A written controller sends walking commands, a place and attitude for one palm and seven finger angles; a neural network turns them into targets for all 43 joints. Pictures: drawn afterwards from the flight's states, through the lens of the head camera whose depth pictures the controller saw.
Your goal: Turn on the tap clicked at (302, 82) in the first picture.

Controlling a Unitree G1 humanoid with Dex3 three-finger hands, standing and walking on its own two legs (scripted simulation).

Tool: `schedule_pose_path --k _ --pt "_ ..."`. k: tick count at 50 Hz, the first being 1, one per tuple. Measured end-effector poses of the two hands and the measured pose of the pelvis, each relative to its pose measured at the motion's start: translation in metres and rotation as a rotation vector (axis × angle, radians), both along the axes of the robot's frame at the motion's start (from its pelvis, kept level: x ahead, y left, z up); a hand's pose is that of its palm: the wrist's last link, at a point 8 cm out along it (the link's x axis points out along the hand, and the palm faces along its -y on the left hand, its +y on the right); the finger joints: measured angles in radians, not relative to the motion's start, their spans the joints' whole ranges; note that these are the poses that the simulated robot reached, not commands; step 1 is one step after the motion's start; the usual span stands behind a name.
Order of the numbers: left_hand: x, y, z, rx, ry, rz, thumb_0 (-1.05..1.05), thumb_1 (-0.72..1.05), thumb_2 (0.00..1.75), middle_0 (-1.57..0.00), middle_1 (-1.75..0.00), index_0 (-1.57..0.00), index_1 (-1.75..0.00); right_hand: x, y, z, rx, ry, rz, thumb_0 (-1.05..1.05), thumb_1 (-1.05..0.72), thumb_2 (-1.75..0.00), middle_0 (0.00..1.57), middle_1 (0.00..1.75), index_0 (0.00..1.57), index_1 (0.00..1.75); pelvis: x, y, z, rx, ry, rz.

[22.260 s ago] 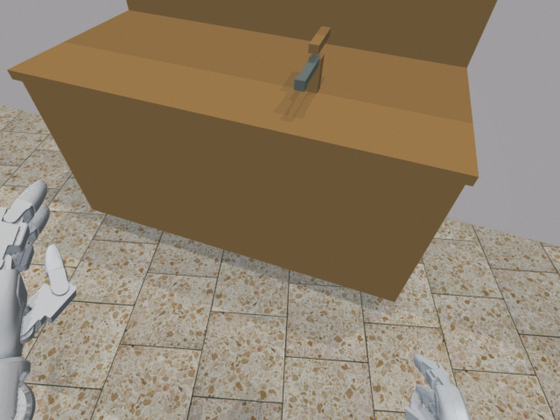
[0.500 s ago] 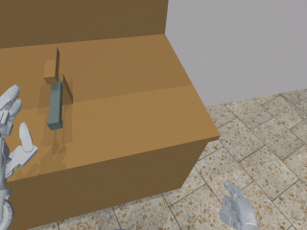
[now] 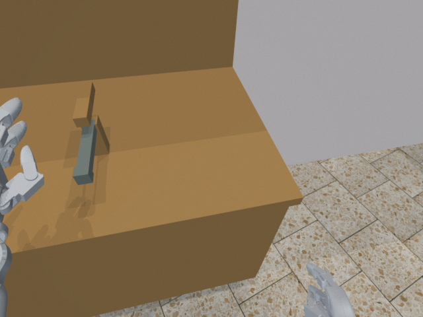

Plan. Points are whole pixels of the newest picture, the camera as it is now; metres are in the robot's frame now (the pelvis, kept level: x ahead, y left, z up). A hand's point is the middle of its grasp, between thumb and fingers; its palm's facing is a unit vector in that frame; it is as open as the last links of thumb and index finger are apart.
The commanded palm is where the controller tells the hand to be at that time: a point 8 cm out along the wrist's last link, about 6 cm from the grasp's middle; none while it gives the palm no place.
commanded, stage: turn the palm inward beside the body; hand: left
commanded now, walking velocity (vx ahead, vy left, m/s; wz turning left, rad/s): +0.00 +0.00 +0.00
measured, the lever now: (83, 175) +0.34 +0.30 +0.07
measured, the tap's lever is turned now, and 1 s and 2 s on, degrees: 0 0 0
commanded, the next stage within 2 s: none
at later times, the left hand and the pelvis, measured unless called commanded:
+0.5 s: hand (82, 223) +0.20 +0.21 +0.14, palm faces +0.42 -0.84 -0.34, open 7.5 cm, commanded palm +0.15 +0.26 +0.16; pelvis -0.01 -0.05 -0.02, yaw +3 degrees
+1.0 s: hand (81, 233) +0.19 +0.21 +0.13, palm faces +0.46 -0.86 -0.24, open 7.5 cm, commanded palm +0.14 +0.25 +0.14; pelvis +0.02 -0.04 -0.02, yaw +3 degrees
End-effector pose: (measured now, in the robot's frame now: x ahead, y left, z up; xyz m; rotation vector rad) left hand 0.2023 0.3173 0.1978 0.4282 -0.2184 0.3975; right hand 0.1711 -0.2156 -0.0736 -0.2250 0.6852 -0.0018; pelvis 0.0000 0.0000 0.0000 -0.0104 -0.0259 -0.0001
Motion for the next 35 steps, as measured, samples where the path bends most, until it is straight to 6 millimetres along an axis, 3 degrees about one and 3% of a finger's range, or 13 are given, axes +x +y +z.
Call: schedule_pose_path --k 6,12,17,26,35 --pt "-0.034 -0.039 -0.048 -0.033 0.154 -0.04 0.02 0.89 0.9 -0.21 -0.3 -0.2 -0.3 0.006 -0.014 0.005 -0.007 -0.092 -0.007 0.01 -0.9 -0.9 0.2 0.3 0.2 0.3 -0.01 -0.01 -0.007 0.009 -0.005 0.013" --pt "-0.06 -0.04 -0.042 -0.013 -0.013 0.077 0.02 0.88 0.9 -0.22 -0.3 -0.21 -0.3 0.009 -0.022 -0.007 -0.033 -0.091 0.044 0.01 -0.9 -0.9 0.2 0.3 0.2 0.3 -0.02 -0.027 -0.016 0.002 -0.005 0.054" --pt "-0.055 -0.039 -0.037 -0.034 -0.019 0.119 0.02 0.89 0.9 -0.21 -0.3 -0.2 -0.3 0.01 -0.023 -0.018 -0.016 -0.075 0.061 0.01 -0.9 -0.9 0.2 0.3 0.2 0.3 -0.022 -0.037 -0.019 0.004 -0.011 0.068" --pt "-0.041 -0.068 -0.04 -0.061 0.068 0.035 0.02 0.89 0.9 -0.21 -0.3 -0.2 -0.3 0.018 -0.033 -0.02 0.031 -0.111 0.004 0.01 -0.9 -0.9 0.2 0.3 0.2 0.3 -0.005 -0.046 -0.018 0.011 0.013 0.046" --pt "-0.049 -0.063 -0.045 -0.098 0.071 0.09 0.02 0.89 0.9 -0.21 -0.3 -0.21 -0.3 0.029 -0.055 -0.023 -0.016 -0.097 -0.019 0.01 -0.9 -0.9 0.2 0.3 0.2 0.3 0.015 -0.048 -0.02 0.014 0.041 0.051"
